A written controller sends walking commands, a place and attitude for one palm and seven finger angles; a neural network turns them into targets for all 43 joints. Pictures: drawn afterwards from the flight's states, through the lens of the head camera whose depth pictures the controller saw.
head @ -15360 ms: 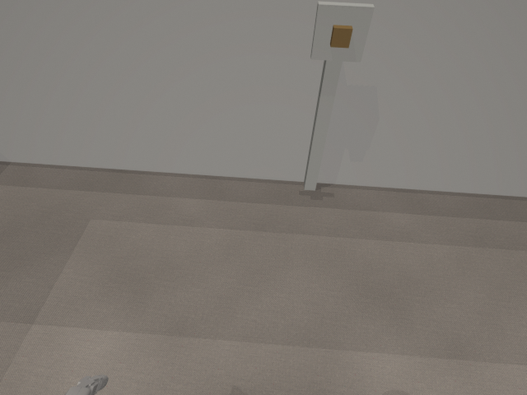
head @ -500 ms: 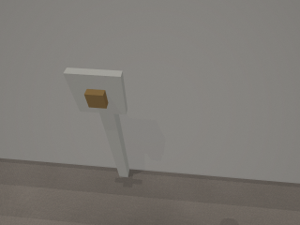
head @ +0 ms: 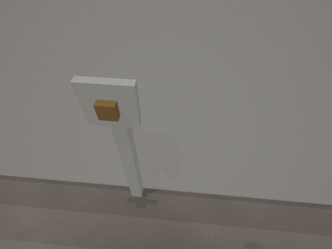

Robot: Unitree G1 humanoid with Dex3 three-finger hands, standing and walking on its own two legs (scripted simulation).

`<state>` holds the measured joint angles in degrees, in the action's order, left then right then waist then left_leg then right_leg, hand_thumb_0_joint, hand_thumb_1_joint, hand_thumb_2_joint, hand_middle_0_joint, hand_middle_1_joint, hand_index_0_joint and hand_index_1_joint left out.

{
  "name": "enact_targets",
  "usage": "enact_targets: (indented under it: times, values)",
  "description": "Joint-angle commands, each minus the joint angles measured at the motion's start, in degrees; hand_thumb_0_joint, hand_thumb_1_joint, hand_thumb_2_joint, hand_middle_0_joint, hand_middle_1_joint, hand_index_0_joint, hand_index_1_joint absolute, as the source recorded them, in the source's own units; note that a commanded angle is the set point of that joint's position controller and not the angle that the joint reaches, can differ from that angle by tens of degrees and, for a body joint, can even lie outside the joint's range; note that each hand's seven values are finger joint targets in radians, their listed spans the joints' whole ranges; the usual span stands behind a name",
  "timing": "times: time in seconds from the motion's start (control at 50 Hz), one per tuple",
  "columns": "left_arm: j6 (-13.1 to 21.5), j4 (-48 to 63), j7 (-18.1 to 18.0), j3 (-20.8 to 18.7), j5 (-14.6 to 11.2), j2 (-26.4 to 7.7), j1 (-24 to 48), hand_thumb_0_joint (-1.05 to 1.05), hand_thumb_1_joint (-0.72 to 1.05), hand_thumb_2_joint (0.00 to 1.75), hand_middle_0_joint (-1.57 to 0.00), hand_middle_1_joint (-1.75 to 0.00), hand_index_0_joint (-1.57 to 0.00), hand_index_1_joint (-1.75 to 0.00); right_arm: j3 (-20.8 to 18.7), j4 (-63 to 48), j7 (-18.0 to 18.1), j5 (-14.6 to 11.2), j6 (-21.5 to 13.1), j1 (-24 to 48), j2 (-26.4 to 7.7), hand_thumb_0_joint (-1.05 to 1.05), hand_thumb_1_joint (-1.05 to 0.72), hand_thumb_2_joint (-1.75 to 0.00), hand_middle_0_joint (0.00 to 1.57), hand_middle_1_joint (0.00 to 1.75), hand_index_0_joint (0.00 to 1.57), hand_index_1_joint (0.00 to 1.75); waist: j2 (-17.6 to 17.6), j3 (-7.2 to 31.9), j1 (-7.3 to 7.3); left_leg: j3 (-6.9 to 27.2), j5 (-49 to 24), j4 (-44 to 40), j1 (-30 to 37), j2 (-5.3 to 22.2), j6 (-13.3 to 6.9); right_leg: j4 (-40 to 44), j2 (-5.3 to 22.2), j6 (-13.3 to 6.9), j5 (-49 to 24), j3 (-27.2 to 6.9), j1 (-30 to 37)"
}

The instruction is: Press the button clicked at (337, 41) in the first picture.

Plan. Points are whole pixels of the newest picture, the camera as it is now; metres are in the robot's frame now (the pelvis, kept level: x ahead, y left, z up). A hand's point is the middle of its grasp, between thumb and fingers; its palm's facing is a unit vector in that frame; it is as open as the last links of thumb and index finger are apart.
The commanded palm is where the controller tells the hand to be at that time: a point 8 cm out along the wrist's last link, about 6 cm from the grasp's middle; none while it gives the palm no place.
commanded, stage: look again from close up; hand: left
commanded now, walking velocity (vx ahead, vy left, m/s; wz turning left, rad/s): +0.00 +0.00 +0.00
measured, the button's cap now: (107, 109) +0.48 +0.21 +0.04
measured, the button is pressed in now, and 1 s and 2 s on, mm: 0 0 0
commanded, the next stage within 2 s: raise the hand and make a fist in 0.18 s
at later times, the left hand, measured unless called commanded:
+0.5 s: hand (89, 228) +0.17 +0.19 -0.03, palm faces +0.19 -0.97 -0.16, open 6.7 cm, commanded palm +0.09 +0.23 -0.06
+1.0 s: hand out of the picture +0.13 +0.17 -0.02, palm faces -0.16 -0.99 -0.04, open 3.5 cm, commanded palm +0.09 +0.25 -0.02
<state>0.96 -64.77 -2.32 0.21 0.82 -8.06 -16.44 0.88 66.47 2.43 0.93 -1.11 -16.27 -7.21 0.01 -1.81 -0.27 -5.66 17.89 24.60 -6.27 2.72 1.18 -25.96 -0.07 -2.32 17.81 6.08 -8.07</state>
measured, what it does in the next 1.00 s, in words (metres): lowers itself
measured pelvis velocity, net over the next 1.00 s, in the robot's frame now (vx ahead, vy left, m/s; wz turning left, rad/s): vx -0.09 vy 0.01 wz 0.04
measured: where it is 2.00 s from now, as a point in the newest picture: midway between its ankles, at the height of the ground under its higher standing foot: outside the picture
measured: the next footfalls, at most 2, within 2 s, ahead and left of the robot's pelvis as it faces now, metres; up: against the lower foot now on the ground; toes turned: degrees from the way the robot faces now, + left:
none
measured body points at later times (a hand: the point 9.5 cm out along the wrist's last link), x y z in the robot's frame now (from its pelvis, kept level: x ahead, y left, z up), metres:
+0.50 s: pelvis -0.03 +0.01 -0.01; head -0.01 -0.02 +0.43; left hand +0.16 +0.24 -0.01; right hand +0.08 -0.26 -0.14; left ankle -0.05 +0.13 -0.74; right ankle -0.04 -0.09 -0.74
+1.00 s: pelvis -0.09 +0.01 -0.09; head -0.03 +0.02 +0.36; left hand +0.13 +0.22 -0.02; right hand +0.11 -0.18 -0.16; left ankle -0.05 +0.13 -0.74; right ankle -0.04 -0.09 -0.74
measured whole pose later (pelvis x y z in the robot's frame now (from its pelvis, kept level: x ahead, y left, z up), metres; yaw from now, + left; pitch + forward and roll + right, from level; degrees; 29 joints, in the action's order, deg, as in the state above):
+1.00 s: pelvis -0.09 +0.01 -0.09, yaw +2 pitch +11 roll -2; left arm 21.8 2.8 18.8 -2.9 -12.5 -12.9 -17.2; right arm 4.1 29.9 2.2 -1.7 -11.2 -11.0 -10.5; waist 1.8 4.8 -0.7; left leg 0.1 28.4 66.4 -49.6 3.0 -0.4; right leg -63.0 2.3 -2.5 26.9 9.2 -47.6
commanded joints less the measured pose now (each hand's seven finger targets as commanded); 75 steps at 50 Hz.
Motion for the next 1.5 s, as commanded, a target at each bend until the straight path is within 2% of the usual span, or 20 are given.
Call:
enact_targets:
  times: [0.0,0.24,0.26,0.28,0.3,0.32,0.34,0.36,0.44,0.48,0.52,0.58,0.62,0.78,0.86,1.0,1.1,1.22,1.36,1.48]
  values:
    - [0.7,1.2,0.0,-0.9,-0.1,-5.4,-4.4,0.00,0.90,0.90,-0.20,-0.30,-0.20,-0.30,-0.8,-1.0,0.2,-0.2,-0.6,-5.0,-4.7,0.00,-0.90,-0.90,0.20,0.30,0.20,0.30,-0.1,-1.6,-0.13,4.2,-16.1,-3.2,-2.0,4.5,-2.6,3.6,6.6,-0.8,-20.0,-6.4,-0.3]
    - [0.8,1.1,0.0,-0.9,-0.1,-4.8,-5.0,0.00,0.90,0.90,-0.20,-0.30,-0.20,-0.30,-0.9,-0.8,0.3,-0.3,-0.7,-5.3,-4.4,0.00,-0.90,-0.90,0.20,0.30,0.20,0.30,-0.5,-1.2,-0.13,4.2,-16.1,-3.1,-1.9,4.4,-2.6,3.9,6.7,-0.7,-20.3,-6.4,0.1]
    - [1.9,-1.1,-2.4,-1.5,0.4,-7.0,-10.3,0.00,0.90,0.90,-0.20,-0.30,-0.20,-0.30,-2.0,-5.7,-0.4,-0.9,-0.9,3.1,-7.1,0.00,-0.90,-0.90,0.20,0.30,0.20,0.30,-2.6,-3.9,-2.85,0.5,-14.4,13.0,-9.4,3.6,-0.5,3.8,11.4,3.7,-53.6,-12.4,-1.8]
    - [14.3,87.2,-0.5,-2.0,-11.9,-16.6,33.0,0.00,0.90,0.90,-0.23,-0.33,-0.23,-0.33,-1.9,-25.5,1.8,-3.0,-10.6,0.8,-17.7,0.00,-0.90,-0.90,0.20,0.30,0.20,0.30,8.4,23.5,5.41,2.5,-21.0,2.2,4.9,-1.8,-3.6,-1.8,6.8,0.5,-43.3,-9.3,5.0]
    - [10.3,71.6,-2.9,-4.2,-7.3,-14.5,11.3,0.00,0.90,0.90,-0.25,-0.36,-0.25,-0.36,-1.1,-22.1,3.4,-2.2,-14.9,4.7,-12.0,0.00,-0.90,-0.90,0.20,0.30,0.20,0.30,18.6,24.2,0.23,1.9,-33.5,0.6,8.0,-1.2,-4.0,-4.0,2.9,-0.7,-31.1,-7.6,4.9]
    - [7.3,66.6,-5.9,-3.5,-8.5,-10.5,9.2,0.00,0.90,0.90,-0.28,-0.39,-0.28,-0.39,-2.4,-18.9,3.4,-2.7,-15.8,4.7,-12.5,0.00,-0.90,-0.90,0.20,0.30,0.20,0.30,16.6,18.0,1.05,3.6,-32.0,2.1,3.6,0.5,-2.2,-3.4,2.6,0.0,-18.6,-3.7,-1.2]
    - [1.1,54.7,-5.7,3.0,-8.3,1.1,-6.2,0.00,0.90,0.90,-0.31,-0.42,-0.31,-0.42,-2.6,-18.8,2.8,-4.2,-15.6,2.8,-10.0,0.00,-0.90,-0.90,0.20,0.30,0.20,0.30,8.3,10.4,1.88,5.2,-29.1,1.8,-1.1,1.4,-2.7,-2.6,2.4,0.8,-16.1,-2.5,-5.2]
    - [1.9,65.7,-3.9,6.2,-10.5,3.6,0.7,0.00,0.90,0.90,-0.34,-0.45,-0.34,-0.45,-2.9,-23.3,2.8,-5.0,-16.3,3.6,-11.9,0.00,-0.90,-0.90,0.20,0.30,0.20,0.30,1.8,5.0,2.23,6.1,-25.9,3.0,-3.6,1.1,-3.1,-3.3,2.4,1.5,-19.5,-2.1,-6.5]
    - [10.5,60.4,1.0,3.4,-9.1,2.1,-3.0,0.00,0.90,0.90,-0.45,-0.57,-0.45,-0.57,-4.5,-29.3,2.5,-2.1,-18.5,2.6,-14.7,0.00,-0.90,-0.90,0.20,0.30,0.20,0.30,-16.8,4.0,4.33,6.2,-12.2,11.6,-13.9,-2.6,-3.1,-6.8,1.6,3.2,-11.1,-1.1,-19.5]
    - [16.8,53.2,6.1,0.6,-10.9,3.4,-15.3,0.00,0.90,0.90,-0.50,-0.63,-0.50,-0.63,-5.4,-32.5,1.1,-1.7,-18.6,5.5,-14.4,0.00,-0.90,-0.90,0.20,0.30,0.20,0.30,-21.9,2.7,-0.09,6.3,-6.0,14.5,-23.7,-3.0,-1.9,-10.3,1.6,3.2,-5.1,-1.8,-21.9]
    - [23.1,52.1,12.8,-6.2,-12.8,-1.0,-24.4,0.00,0.90,0.90,-0.56,-0.69,-0.56,-0.69,-6.4,-35.8,-1.0,-1.8,-17.7,7.1,-14.4,0.00,-0.90,-0.90,0.20,0.30,0.20,0.30,-16.1,8.5,-4.60,4.9,-7.2,17.7,-27.7,-4.0,-0.5,-15.5,2.1,1.9,-10.4,-3.8,-17.4]
    - [32.0,56.9,21.2,-13.3,-13.9,-8.0,-19.5,0.00,0.90,0.90,-0.64,-0.78,-0.64,-0.78,-6.9,-40.6,-2.9,-1.7,-15.7,9.6,-14.3,0.00,-0.90,-0.90,0.20,0.30,0.20,0.30,-5.3,14.6,-4.79,3.1,-8.3,24.2,-32.7,-4.8,0.0,-23.0,3.2,0.8,-16.5,-5.8,-17.7]
    - [32.2,62.7,20.1,-15.5,-13.0,-11.3,-17.2,0.00,0.90,0.90,-0.69,-0.84,-0.69,-0.84,-6.9,-43.6,-3.1,-1.5,-13.4,10.8,-13.6,0.00,-0.90,-0.90,0.20,0.30,0.20,0.30,2.1,15.7,-5.97,1.9,-5.8,25.8,-34.3,-4.8,-0.7,-24.2,3.0,0.2,-10.0,-7.1,-20.1]
    - [36.6,88.7,14.8,-3.8,-13.0,-6.2,5.6,0.00,0.90,0.90,-0.92,-1.08,-0.92,-1.08,-4.1,-47.2,-0.7,-1.4,-13.3,6.9,-12.7,0.00,-0.90,-0.90,0.20,0.30,0.20,0.30,5.6,18.9,3.84,6.7,4.8,32.2,-33.3,-2.0,-2.9,-24.7,0.5,0.7,9.3,-7.1,-35.7]
    - [31.9,82.4,20.1,-0.3,-13.5,-6.6,5.2,0.00,0.90,0.90,-1.02,-1.20,-1.02,-1.20,-3.1,-45.8,0.7,-2.3,-15.0,5.6,-14.1,0.00,-0.90,-0.90,0.20,0.30,0.20,0.30,0.9,17.0,5.68,8.1,10.2,32.5,-36.9,-1.7,-3.2,-22.8,0.1,1.3,15.7,-7.3,-36.1]
    - [12.8,79.1,19.1,-12.8,-16.5,-12.4,-6.4,0.00,0.90,0.90,-1.22,-1.41,-1.22,-1.41,-2.6,-49.7,1.6,-4.0,-12.3,9.9,-12.7,0.00,-0.90,-0.90,0.20,0.30,0.20,0.30,-0.2,20.9,-2.64,7.1,6.2,25.2,-35.5,-3.2,-2.5,-19.3,1.2,1.5,14.5,-6.3,-23.6]
    - [18.0,86.0,11.2,-13.6,-16.2,-10.4,-7.0,0.00,0.90,0.90,-1.30,-1.50,-1.30,-1.50,-2.4,-47.3,1.0,-2.7,-13.0,7.3,-11.0,0.00,-0.90,-0.90,0.20,0.30,0.20,0.30,1.7,17.8,-1.88,7.7,0.4,23.0,-31.5,-2.1,-2.0,-21.9,-0.3,0.8,5.4,-2.0,-25.3]
    - [24.5,79.2,16.3,-6.4,-14.0,-8.7,-3.4,0.00,0.90,0.90,-1.30,-1.50,-1.30,-1.50,-2.7,-45.2,0.5,-2.4,-15.2,4.8,-14.1,0.00,-0.90,-0.90,0.20,0.30,0.20,0.30,-1.9,11.9,3.19,8.6,5.5,24.6,-33.3,-2.0,-2.5,-21.4,-0.5,1.1,9.6,-2.3,-31.6]
    - [21.0,86.0,18.8,-15.4,-17.3,-15.0,-5.4,0.00,0.90,0.90,-1.30,-1.50,-1.30,-1.50,-3.2,-45.9,1.1,-3.2,-16.4,4.2,-13.8,0.00,-0.90,-0.90,0.20,0.30,0.20,0.30,6.5,23.2,-0.96,8.2,-7.0,22.3,-24.1,-2.2,-1.9,-22.0,-0.4,0.6,-3.5,-1.6,-22.4]
    - [19.2,82.7,16.8,-13.3,-16.8,-11.2,-5.1,0.00,0.90,0.90,-1.30,-1.50,-1.30,-1.50,-2.9,-44.9,0.3,-3.0,-14.6,4.1,-13.2,0.00,-0.90,-0.90,0.20,0.30,0.20,0.30,5.1,15.6,0.65,8.3,-12.5,21.4,-23.3,-1.6,-1.3,-21.3,-1.0,1.0,-8.8,-0.1,-23.7]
